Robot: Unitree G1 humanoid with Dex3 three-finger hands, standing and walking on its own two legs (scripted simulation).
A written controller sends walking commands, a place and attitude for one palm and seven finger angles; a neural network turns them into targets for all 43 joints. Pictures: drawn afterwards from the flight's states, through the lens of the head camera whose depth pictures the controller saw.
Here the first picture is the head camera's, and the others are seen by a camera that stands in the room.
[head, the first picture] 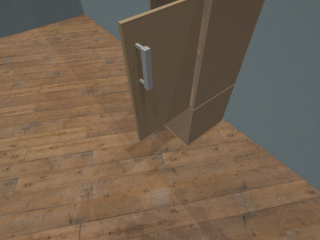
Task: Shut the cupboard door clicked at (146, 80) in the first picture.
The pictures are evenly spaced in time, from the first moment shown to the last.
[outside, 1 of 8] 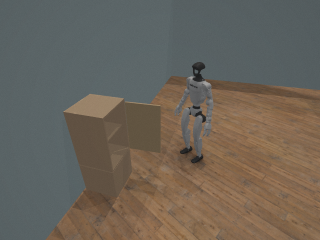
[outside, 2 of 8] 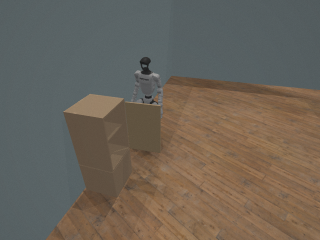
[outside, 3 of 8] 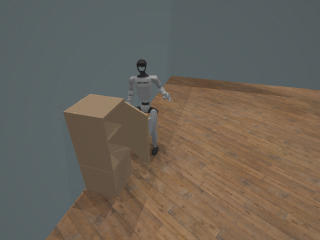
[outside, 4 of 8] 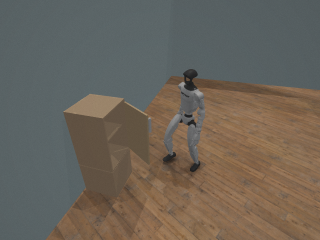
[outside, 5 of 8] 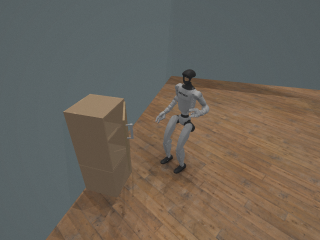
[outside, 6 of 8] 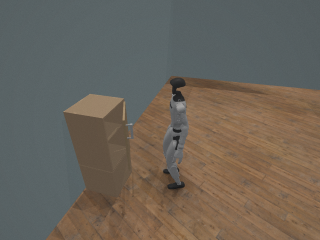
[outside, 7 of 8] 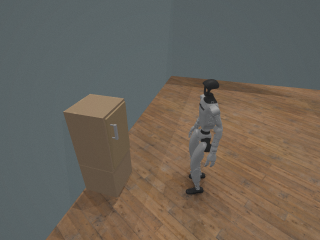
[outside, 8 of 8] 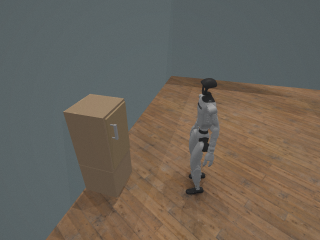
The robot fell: no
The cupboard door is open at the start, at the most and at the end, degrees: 93 93 0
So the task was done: yes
